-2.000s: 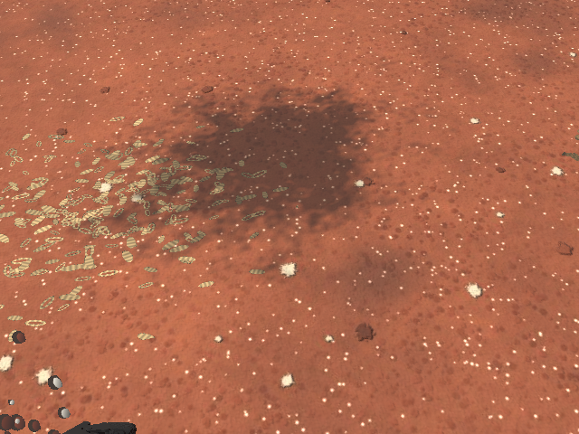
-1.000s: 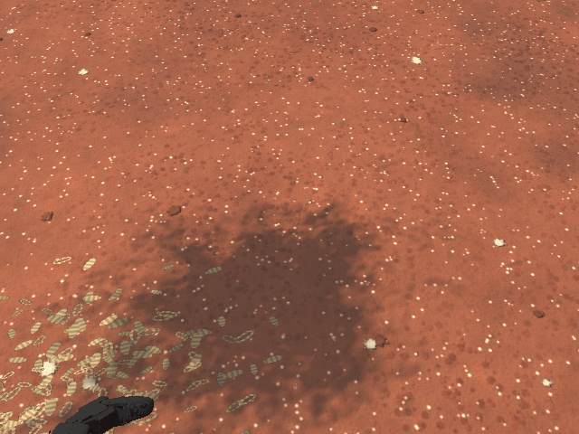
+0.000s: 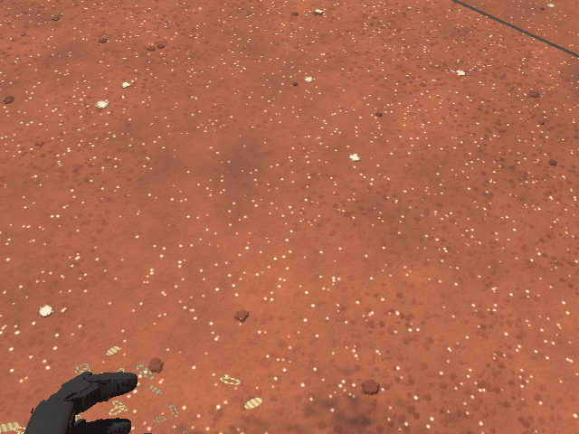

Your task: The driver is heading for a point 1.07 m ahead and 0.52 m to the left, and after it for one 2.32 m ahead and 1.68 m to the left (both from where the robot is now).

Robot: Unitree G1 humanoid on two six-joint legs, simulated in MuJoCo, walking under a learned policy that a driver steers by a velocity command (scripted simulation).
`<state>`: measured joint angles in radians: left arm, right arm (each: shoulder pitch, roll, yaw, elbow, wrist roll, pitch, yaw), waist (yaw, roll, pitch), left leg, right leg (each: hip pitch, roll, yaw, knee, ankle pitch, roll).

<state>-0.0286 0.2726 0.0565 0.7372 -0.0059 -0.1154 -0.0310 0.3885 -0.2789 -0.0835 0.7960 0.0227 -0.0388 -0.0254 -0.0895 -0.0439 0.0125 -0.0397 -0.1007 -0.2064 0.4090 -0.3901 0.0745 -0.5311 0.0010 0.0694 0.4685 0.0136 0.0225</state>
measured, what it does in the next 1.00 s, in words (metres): walks ahead, turning left: right foot, then left foot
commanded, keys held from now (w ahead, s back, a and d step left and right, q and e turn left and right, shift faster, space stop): w+q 1.00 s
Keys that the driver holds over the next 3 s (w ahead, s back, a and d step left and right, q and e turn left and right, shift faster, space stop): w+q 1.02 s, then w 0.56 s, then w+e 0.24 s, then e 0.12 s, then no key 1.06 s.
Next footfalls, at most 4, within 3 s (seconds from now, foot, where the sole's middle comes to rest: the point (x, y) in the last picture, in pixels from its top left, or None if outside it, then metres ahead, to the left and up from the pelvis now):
0.04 right None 0.20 -0.13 -0.77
0.56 left None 0.42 0.19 -0.77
1.02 right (206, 321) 0.76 0.13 -0.77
1.52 left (54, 322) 0.78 0.51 -0.77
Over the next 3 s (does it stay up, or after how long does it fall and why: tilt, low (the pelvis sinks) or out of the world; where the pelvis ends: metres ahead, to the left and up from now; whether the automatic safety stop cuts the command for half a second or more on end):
stays up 1.05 0.60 0.00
